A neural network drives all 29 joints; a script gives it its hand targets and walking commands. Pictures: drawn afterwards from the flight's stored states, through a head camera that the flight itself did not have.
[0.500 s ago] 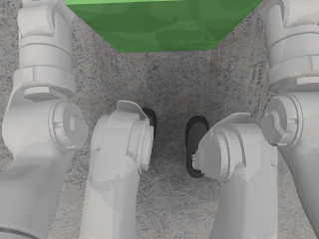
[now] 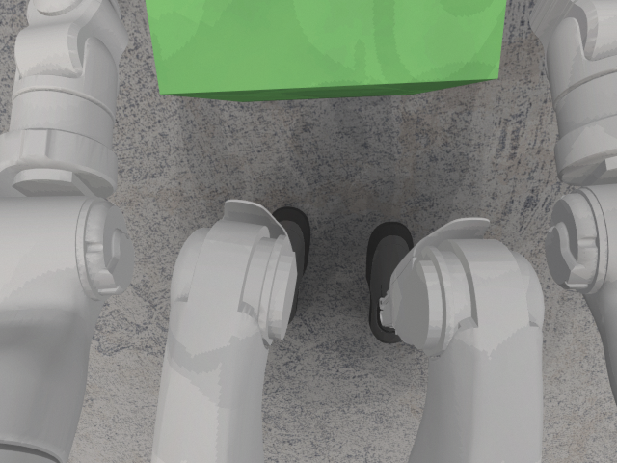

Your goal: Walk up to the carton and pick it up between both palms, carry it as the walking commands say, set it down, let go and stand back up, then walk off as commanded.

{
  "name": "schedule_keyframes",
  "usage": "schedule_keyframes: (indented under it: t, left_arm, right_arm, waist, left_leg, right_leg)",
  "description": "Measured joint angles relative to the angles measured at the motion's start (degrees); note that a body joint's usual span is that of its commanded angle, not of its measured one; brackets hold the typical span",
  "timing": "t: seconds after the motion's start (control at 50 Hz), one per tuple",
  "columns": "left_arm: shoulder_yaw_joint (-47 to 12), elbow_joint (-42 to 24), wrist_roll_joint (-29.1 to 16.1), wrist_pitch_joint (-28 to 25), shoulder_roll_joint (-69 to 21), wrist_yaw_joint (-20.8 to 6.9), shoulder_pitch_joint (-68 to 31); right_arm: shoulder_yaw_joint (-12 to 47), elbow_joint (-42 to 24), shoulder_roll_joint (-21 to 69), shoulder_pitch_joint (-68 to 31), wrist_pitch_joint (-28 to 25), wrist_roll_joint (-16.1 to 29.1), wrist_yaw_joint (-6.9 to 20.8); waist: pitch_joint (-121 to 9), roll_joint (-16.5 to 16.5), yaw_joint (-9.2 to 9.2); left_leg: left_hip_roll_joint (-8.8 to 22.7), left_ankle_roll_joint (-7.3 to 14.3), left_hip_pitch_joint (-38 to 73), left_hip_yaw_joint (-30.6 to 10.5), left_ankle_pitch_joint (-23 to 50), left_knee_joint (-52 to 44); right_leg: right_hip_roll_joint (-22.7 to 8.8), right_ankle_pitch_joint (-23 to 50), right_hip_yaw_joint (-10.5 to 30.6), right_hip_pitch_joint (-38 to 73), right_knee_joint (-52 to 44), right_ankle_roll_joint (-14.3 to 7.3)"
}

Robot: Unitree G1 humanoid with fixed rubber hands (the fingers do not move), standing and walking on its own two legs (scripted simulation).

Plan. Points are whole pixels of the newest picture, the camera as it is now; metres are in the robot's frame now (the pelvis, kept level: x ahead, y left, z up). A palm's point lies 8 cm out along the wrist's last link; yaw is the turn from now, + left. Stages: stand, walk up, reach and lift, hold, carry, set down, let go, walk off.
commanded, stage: set down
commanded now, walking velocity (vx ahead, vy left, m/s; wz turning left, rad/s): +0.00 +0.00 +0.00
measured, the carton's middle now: out of the picture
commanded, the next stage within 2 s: let go in 1.30 s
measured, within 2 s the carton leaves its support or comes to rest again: neither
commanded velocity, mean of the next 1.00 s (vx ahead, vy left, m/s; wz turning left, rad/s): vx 0.00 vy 0.00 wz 0.00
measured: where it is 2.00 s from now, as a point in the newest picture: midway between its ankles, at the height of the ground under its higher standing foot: (334, 294)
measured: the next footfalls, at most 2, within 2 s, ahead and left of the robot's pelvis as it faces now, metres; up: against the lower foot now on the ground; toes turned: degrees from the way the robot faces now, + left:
none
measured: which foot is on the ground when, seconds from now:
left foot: down 0.00-1.00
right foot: down 0.00-1.00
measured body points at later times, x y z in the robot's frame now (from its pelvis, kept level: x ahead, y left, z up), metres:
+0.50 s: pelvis +0.00 +0.00 +0.09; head +0.37 +0.02 +0.34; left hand +0.54 +0.26 -0.05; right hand +0.59 -0.16 -0.05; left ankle +0.13 +0.09 -0.33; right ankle +0.12 -0.09 -0.33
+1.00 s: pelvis +0.00 -0.01 +0.21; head +0.35 +0.02 +0.47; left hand +0.54 +0.27 +0.10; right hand +0.59 -0.16 +0.10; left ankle +0.13 +0.09 -0.33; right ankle +0.11 -0.09 -0.33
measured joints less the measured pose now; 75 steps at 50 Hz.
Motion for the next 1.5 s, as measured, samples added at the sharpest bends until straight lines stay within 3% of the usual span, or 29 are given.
schedule_keyframes:
  t: [0.12, 0.44, 0.62, 0.96, 1.24, 1.38, 1.5]
  left_arm:
    - [-0.42, -0.14, -0.89, 0.70, 0.76, -0.52, -1.62]
    - [2.06, -17.96, 1.93, 9.11, -0.11, 0.20, 6.23]
    - [3.22, -18.96, 2.15, 11.83, 0.53, -1.19, 5.46]
    - [3.68, -22.62, 2.08, 16.74, 2.06, -2.39, 6.38]
    - [5.04, -20.80, 4.12, 13.08, 0.34, -4.44, 11.13]
    - [7.35, -12.83, 7.96, 7.33, -3.19, -5.55, 12.70]
    - [6.73, -12.76, 12.64, 4.68, -5.07, -7.54, 18.15]
  right_arm:
    - [1.14, -0.71, -1.43, -0.73, 0.94, 0.98, 1.02]
    - [-4.69, -13.54, 0.21, 4.18, 7.90, -3.55, 0.84]
    - [-5.20, -15.41, -0.46, 3.76, 10.51, -3.80, 2.19]
    - [-6.11, -18.50, -0.11, 3.72, 15.57, -4.20, 2.13]
    - [-6.75, -17.30, 0.48, 8.70, 12.32, -5.56, 3.64]
    - [-8.67, -9.67, 2.52, 11.45, 6.95, -8.87, 5.29]
    - [-11.00, -10.32, 7.49, 16.63, 4.52, -12.84, 4.16]
  waist:
    - [0.02, -0.72, 0.04]
    - [-0.01, -1.05, 0.14]
    - [-0.05, -1.06, -0.01]
    - [0.00, -1.53, -0.17]
    - [-0.55, -1.76, 0.19]
    - [-8.53, -1.66, 0.49]
    - [-12.82, -1.50, -0.66]
  left_leg:
    - [-0.18, -0.06, 0.82, -0.16, 0.06, -0.65]
    - [-1.40, -0.94, 13.70, -2.34, -1.17, -11.28]
    - [-1.49, -1.40, 20.26, -3.07, 1.61, -20.27]
    - [-2.38, -2.49, 34.02, -4.78, 7.01, -38.02]
    - [-2.08, -2.08, 50.90, -4.93, 12.03, -57.77]
    - [-2.04, -1.90, 50.88, -5.49, 14.69, -64.52]
    - [-2.06, -1.71, 51.67, -6.22, 15.73, -68.25]
  right_leg:
    - [-0.07, 0.00, -0.02, 0.87, -0.63, -0.09]
    - [0.56, -1.01, 0.36, 14.21, -11.99, -0.07]
    - [1.08, 2.12, 1.29, 20.49, -21.01, 0.19]
    - [0.85, 7.28, 2.35, 34.11, -38.36, -0.03]
    - [1.26, 12.67, 4.85, 50.58, -57.93, 0.80]
    - [1.17, 15.44, 5.09, 50.80, -65.12, 1.16]
    - [1.08, 16.66, 4.84, 52.05, -69.60, 1.46]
